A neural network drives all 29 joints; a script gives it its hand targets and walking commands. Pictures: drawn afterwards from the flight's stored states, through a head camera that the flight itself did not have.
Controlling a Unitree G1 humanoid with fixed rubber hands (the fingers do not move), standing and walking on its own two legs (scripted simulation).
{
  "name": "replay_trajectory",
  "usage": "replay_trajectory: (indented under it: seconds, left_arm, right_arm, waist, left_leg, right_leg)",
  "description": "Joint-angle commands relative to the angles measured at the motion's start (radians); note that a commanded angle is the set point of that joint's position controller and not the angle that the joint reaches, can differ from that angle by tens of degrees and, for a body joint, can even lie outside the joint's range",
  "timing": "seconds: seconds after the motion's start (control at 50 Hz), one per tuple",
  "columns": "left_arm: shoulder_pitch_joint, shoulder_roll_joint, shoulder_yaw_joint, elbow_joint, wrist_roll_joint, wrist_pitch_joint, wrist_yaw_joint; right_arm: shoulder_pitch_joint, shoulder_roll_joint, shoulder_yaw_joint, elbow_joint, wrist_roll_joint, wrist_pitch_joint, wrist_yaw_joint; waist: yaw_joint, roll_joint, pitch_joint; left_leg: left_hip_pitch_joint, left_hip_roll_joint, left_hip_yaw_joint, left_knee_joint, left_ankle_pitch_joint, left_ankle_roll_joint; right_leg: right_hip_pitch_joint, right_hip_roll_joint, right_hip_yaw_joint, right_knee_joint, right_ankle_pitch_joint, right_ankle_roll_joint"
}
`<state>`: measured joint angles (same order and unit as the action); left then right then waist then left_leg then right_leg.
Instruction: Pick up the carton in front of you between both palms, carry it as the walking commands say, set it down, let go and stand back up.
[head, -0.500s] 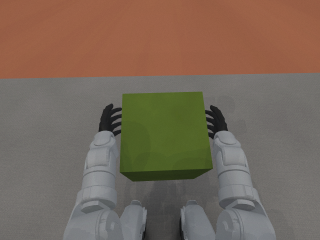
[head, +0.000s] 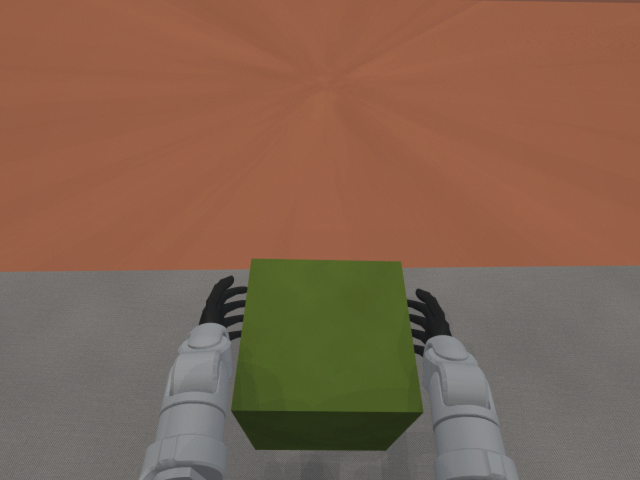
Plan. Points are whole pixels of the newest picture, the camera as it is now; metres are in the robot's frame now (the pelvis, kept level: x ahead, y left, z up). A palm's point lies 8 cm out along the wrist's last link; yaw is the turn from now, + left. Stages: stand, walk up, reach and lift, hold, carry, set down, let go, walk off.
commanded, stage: reach and lift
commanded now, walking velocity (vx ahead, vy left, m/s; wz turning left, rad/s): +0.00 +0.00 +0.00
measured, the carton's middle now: (323, 361) +0.31 +0.00 -0.06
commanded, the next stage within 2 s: hold in 1.02 s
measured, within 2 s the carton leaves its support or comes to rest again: neither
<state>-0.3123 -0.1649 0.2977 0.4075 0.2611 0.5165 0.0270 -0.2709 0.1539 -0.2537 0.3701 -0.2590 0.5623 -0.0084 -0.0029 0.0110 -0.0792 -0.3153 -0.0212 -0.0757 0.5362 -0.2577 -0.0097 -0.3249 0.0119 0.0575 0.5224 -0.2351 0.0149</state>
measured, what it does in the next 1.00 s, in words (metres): stands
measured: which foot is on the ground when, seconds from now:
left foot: down 0.00-1.00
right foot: down 0.00-1.00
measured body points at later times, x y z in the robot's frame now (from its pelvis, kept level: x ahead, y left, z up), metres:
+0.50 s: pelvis -0.01 +0.00 +0.01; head -0.03 -0.01 +0.46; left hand +0.31 +0.15 +0.03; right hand +0.30 -0.15 +0.03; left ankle +0.01 +0.13 -0.73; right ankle +0.02 -0.13 -0.73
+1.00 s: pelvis +0.01 +0.00 +0.01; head -0.02 +0.00 +0.46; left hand +0.32 +0.15 +0.04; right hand +0.31 -0.15 +0.04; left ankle +0.01 +0.13 -0.73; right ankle +0.02 -0.13 -0.73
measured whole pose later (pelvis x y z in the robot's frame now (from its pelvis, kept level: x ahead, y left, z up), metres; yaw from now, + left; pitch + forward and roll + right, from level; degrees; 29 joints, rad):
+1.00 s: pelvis +0.01 +0.00 +0.01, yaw +0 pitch -6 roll +0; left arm -0.30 -0.16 0.26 0.31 0.30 0.66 0.00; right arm -0.26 0.15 -0.21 0.28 -0.29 0.71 0.01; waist -0.01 0.01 0.02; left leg -0.07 -0.01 -0.08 0.37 -0.20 -0.01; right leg -0.08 0.01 0.06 0.36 -0.18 0.01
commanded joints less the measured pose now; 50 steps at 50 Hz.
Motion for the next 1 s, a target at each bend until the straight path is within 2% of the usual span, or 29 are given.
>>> replay_trajectory:
  seconds: [0.0, 0.1, 0.14, 0.32, 0.7, 0.98]
  left_arm:
    - [-0.383, -0.988, -0.542, 0.073, -0.177, 0.052, -0.273]
    - [-0.436, -0.970, -0.453, 0.112, -0.137, 0.071, -0.286]
    - [-0.486, -0.985, -0.456, 0.102, -0.142, 0.065, -0.292]
    - [-0.549, -0.988, -0.478, 0.083, -0.153, 0.062, -0.297]
    - [-0.407, -0.942, -0.524, -0.033, -0.179, 0.101, -0.291]
    - [-0.385, -0.940, -0.545, -0.087, -0.197, 0.139, -0.281]
  right_arm:
    - [-0.508, 0.940, 0.538, -0.026, 0.196, -0.004, 0.244]
    - [-0.561, 0.918, 0.452, 0.023, 0.156, 0.016, 0.260]
    - [-0.610, 0.930, 0.455, 0.017, 0.160, 0.011, 0.268]
    - [-0.666, 0.948, 0.479, -0.001, 0.165, 0.010, 0.269]
    - [-0.511, 0.935, 0.525, -0.111, 0.199, 0.053, 0.247]
    - [-0.498, 0.906, 0.540, -0.168, 0.214, 0.087, 0.247]
  waist:
    - [-0.006, -0.003, -0.188]
    - [-0.004, 0.006, -0.081]
    - [-0.005, 0.007, -0.101]
    - [-0.004, -0.003, -0.173]
    - [-0.002, -0.011, -0.183]
    - [-0.005, -0.004, -0.152]
  left_leg:
    - [0.117, -0.072, -0.002, -0.132, 0.182, 0.001]
    - [0.102, -0.062, 0.004, -0.166, 0.044, 0.010]
    - [0.107, -0.059, 0.006, -0.162, 0.028, 0.013]
    - [0.143, -0.063, 0.011, -0.160, 0.057, 0.012]
    - [0.236, -0.078, 0.009, -0.200, 0.255, 0.003]
    - [0.259, -0.075, 0.003, -0.215, 0.263, -0.003]
  right_leg:
    - [0.210, 0.082, 0.005, -0.108, 0.177, -0.018]
    - [0.194, 0.076, -0.003, -0.133, 0.038, -0.028]
    - [0.201, 0.075, -0.005, -0.128, 0.019, -0.031]
    - [0.250, 0.076, -0.006, -0.129, 0.051, -0.024]
    - [0.348, 0.078, 0.009, -0.179, 0.266, -0.007]
    - [0.352, 0.085, 0.005, -0.191, 0.249, -0.009]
